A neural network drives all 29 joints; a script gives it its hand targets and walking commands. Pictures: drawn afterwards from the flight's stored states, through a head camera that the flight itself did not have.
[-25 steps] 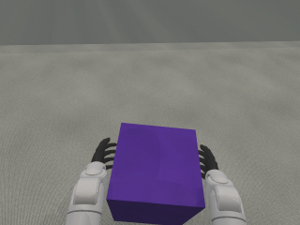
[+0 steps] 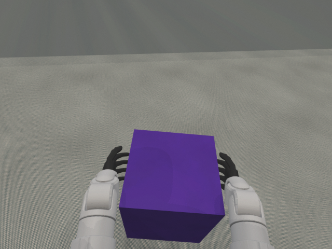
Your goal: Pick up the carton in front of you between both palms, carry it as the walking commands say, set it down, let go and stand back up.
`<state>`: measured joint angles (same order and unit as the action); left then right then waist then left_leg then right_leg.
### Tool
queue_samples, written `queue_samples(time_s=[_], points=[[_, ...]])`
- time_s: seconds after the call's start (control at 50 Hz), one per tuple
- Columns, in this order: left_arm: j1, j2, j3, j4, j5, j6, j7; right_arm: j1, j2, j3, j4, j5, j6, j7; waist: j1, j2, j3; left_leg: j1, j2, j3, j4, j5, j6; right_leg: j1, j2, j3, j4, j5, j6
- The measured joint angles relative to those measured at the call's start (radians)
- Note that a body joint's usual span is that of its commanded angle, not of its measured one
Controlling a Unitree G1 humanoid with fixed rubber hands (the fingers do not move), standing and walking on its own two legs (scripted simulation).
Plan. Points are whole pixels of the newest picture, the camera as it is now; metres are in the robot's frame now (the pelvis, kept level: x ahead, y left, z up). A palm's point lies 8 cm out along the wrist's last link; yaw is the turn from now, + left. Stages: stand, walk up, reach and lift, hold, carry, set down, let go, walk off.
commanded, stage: set down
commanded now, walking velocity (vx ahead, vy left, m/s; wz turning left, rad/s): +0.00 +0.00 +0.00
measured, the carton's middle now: (168, 189) +0.30 +0.00 -0.03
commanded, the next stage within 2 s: none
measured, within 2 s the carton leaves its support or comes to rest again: neither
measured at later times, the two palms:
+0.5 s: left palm (113, 197) +0.33 +0.17 -0.16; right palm (204, 196) +0.34 -0.13 -0.15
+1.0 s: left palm (113, 202) +0.37 +0.19 -0.29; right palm (190, 199) +0.39 -0.11 -0.28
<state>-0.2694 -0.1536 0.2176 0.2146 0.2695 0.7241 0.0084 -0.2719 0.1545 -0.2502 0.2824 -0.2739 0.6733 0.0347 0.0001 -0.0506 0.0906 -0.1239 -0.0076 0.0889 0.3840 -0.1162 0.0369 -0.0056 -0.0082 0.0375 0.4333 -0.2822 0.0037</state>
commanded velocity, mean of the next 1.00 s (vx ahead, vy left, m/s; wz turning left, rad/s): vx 0.00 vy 0.00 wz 0.00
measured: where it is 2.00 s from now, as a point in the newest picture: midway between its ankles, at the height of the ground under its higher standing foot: outside the picture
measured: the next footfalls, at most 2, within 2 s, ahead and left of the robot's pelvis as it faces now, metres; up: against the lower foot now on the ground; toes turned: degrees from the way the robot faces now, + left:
none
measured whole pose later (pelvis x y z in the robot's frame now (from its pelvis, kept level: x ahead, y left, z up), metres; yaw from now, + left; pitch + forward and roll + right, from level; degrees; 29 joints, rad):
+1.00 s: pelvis -0.06 +0.00 -0.20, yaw -3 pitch +41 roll -3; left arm -0.85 -0.03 0.48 0.60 0.25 0.27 0.00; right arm -0.89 0.08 -0.46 0.73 -0.23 0.21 -0.06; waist 0.06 -0.08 -0.17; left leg -1.82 0.01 -0.04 1.43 -0.33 0.00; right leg -1.69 0.08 0.02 1.52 -0.56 0.02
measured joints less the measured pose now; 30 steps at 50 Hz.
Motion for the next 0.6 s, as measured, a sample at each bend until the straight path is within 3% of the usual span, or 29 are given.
queue_samples(time_s=[0.18,0.3,0.36,0.46,0.54,0.6], points=[[-0.172,-0.036,0.204,0.227,0.102,-0.171,-0.057,-0.15,0.048,-0.194,0.206,-0.107,-0.167,0.018,0.017,0.0,0.02,-0.149,0.013,-0.008,0.101,-0.032,-0.005,-0.151,0.012,-0.006,0.111,-0.04,-0.006],[-0.24,-0.004,0.241,0.299,0.129,-0.351,-0.093,-0.214,0.065,-0.237,0.259,-0.134,-0.338,-0.009,0.038,-0.007,0.038,-0.409,0.03,-0.032,0.235,-0.055,-0.016,-0.406,0.029,-0.029,0.251,-0.076,-0.015],[-0.255,0.022,0.231,0.313,0.101,-0.444,-0.089,-0.236,0.062,-0.22,0.277,-0.104,-0.43,-0.037,0.041,-0.009,0.036,-0.577,0.037,-0.048,0.309,-0.062,-0.021,-0.57,0.036,-0.045,0.33,-0.092,-0.02],[-0.259,0.08,0.171,0.308,-0.003,-0.562,-0.066,-0.244,0.036,-0.131,0.283,0.022,-0.553,-0.104,0.059,-0.021,-0.004,-0.863,0.041,-0.092,0.44,-0.081,-0.042,-0.859,0.055,-0.046,0.468,-0.115,-0.027],[-0.271,0.123,0.133,0.306,-0.079,-0.6,-0.046,-0.265,0.019,-0.073,0.28,0.097,-0.589,-0.147,0.058,-0.021,-0.082,-1.06,0.038,-0.135,0.563,-0.118,-0.065,-1.06,0.078,-0.034,0.585,-0.14,-0.022],[-0.321,0.134,0.136,0.334,-0.083,-0.595,-0.046,-0.299,0.013,-0.087,0.28,0.112,-0.576,-0.153,0.048,-0.015,-0.134,-1.171,0.038,-0.135,0.645,-0.138,-0.06,-1.169,0.081,-0.034,0.668,-0.164,-0.017]])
